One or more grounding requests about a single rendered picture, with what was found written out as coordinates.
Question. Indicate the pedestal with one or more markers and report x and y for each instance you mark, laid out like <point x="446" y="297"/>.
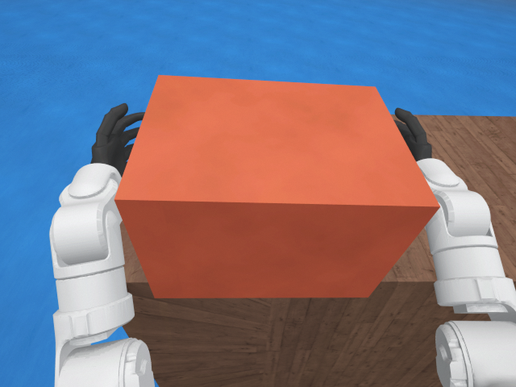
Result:
<point x="385" y="340"/>

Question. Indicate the robot left upper arm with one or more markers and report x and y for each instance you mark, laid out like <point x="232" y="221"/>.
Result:
<point x="119" y="363"/>

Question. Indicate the right robot forearm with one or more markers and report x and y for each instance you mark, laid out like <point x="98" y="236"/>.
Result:
<point x="468" y="267"/>

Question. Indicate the robot left hand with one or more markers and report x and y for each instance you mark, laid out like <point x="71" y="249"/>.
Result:
<point x="111" y="138"/>

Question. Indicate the left robot forearm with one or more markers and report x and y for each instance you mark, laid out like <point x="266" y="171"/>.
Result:
<point x="88" y="259"/>

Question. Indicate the carton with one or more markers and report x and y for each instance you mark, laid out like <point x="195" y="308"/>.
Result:
<point x="269" y="189"/>

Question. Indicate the robot right hand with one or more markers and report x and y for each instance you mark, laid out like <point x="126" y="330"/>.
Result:
<point x="413" y="134"/>

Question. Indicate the robot right upper arm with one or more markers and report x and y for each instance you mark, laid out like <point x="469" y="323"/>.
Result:
<point x="476" y="353"/>

